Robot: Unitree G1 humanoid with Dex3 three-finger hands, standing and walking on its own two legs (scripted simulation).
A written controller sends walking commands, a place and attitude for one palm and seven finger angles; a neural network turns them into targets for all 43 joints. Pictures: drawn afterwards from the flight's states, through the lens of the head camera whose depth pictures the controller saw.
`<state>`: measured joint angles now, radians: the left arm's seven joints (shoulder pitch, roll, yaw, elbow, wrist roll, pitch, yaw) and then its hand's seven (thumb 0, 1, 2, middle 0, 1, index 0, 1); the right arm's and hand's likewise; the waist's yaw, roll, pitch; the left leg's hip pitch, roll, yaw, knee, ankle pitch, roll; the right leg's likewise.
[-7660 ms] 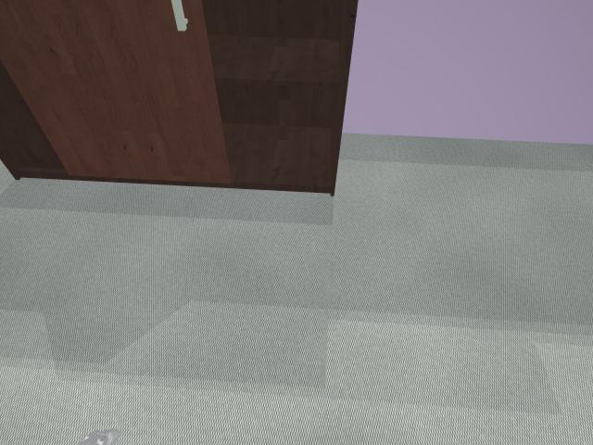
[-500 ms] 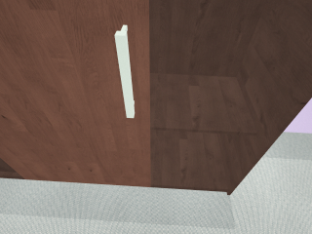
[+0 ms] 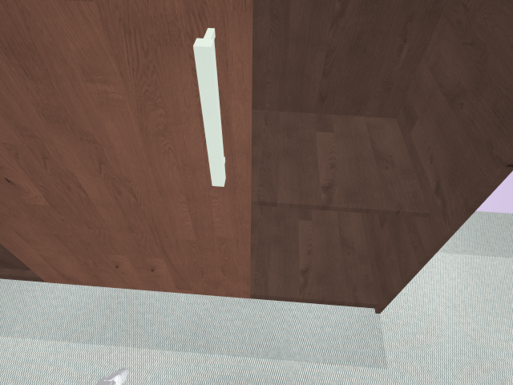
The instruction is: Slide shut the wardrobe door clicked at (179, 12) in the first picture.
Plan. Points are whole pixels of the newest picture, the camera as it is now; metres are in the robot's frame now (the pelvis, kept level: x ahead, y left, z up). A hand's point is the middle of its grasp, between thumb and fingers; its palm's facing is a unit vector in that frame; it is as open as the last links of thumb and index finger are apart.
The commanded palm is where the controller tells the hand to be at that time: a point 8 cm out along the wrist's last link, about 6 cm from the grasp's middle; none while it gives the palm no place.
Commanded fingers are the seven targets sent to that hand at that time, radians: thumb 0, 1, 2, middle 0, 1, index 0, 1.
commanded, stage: raise the hand with hooked fingers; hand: left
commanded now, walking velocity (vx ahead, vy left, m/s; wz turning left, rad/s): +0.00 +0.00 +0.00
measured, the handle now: (215, 118) +0.50 +0.11 +0.15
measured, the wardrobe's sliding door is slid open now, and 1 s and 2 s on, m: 0.50 0.50 0.50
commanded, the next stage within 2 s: move the hooked fingers beside the handle in 2.00 s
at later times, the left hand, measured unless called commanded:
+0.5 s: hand (116, 370) +0.14 +0.20 +0.00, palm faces +0.04 -1.00 -0.06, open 9.7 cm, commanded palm +0.13 +0.26 +0.01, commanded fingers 0.00 0.18 0.59 -0.25 -0.76 -0.25 -0.76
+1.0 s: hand (75, 317) +0.19 +0.25 +0.07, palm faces +0.03 -1.00 -0.07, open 12.7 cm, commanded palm +0.16 +0.30 +0.08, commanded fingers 0.00 -0.41 0.34 -0.29 -1.14 -0.29 -1.14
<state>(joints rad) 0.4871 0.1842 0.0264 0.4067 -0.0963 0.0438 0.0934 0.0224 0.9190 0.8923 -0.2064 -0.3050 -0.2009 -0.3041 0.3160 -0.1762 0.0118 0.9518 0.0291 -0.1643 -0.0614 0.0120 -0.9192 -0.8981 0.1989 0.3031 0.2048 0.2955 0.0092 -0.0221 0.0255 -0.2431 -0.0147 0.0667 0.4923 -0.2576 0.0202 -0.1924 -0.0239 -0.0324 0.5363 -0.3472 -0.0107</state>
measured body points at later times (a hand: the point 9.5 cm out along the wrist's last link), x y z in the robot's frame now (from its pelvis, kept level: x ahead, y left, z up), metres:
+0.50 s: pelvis -0.05 -0.02 -0.06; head -0.02 -0.01 +0.39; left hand +0.13 +0.25 +0.01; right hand +0.16 -0.25 -0.12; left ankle +0.00 +0.11 -0.74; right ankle -0.04 -0.11 -0.74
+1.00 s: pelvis -0.04 +0.01 -0.02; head -0.03 +0.01 +0.43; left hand +0.18 +0.30 +0.07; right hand +0.13 -0.24 -0.09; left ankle +0.00 +0.11 -0.74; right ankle -0.04 -0.11 -0.74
